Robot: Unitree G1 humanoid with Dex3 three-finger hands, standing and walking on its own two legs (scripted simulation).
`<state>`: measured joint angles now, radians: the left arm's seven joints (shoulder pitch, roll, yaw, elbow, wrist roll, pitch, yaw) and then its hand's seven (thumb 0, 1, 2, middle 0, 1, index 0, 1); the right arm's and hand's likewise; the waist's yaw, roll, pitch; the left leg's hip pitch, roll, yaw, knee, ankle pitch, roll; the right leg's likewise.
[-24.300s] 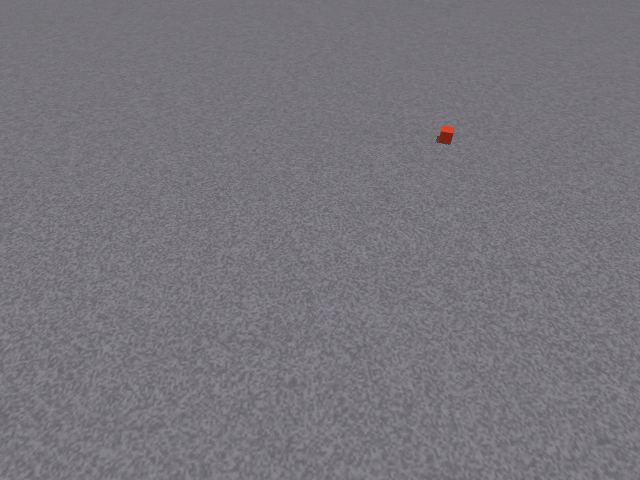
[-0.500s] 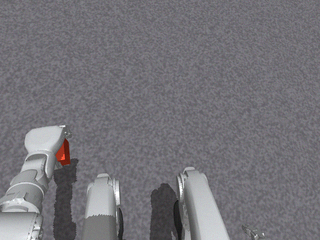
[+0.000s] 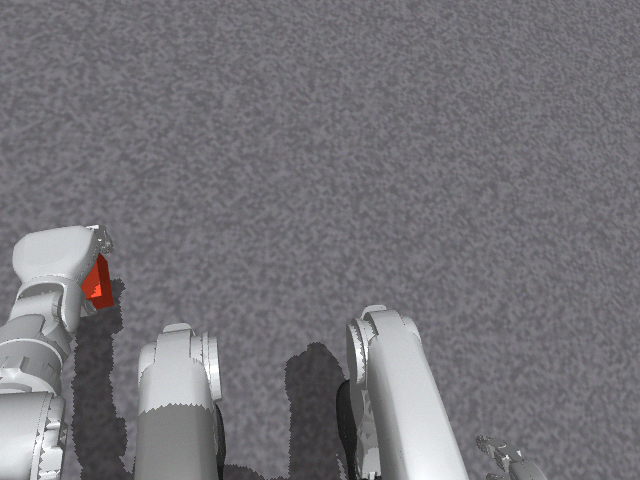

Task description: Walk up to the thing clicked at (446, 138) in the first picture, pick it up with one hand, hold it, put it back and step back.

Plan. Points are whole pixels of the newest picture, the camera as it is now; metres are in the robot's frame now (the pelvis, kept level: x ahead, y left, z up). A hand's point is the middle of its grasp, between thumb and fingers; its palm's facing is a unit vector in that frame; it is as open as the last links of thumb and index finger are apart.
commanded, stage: crouch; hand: left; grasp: from above
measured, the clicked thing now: (77, 282) +0.40 +0.30 -0.21
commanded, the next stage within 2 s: lower in 0.28 s
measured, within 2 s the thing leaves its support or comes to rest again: rests again in 1.24 s
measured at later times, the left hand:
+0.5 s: hand (90, 284) +0.40 +0.28 -0.23, palm faces -0.47 -0.09 -0.88, open 9.8 cm
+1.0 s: hand (109, 290) +0.40 +0.28 -0.29, palm faces -0.48 -0.13 -0.87, open 9.8 cm
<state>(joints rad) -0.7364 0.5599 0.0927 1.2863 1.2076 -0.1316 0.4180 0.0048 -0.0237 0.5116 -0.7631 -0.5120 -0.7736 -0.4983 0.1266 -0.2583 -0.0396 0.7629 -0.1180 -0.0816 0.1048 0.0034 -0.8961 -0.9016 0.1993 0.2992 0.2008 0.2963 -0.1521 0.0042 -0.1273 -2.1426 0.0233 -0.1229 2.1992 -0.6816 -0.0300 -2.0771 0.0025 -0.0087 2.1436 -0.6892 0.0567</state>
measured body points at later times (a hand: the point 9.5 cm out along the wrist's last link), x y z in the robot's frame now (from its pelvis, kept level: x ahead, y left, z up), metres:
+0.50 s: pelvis -0.01 +0.00 -0.05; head +0.22 +0.05 +0.34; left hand +0.42 +0.29 -0.18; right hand +0.07 -0.28 -0.17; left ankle +0.08 +0.13 -0.36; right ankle +0.09 -0.14 -0.36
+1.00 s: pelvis +0.00 +0.00 -0.09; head +0.24 +0.06 +0.29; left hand +0.42 +0.28 -0.24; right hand +0.07 -0.28 -0.20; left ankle +0.08 +0.13 -0.36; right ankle +0.09 -0.14 -0.36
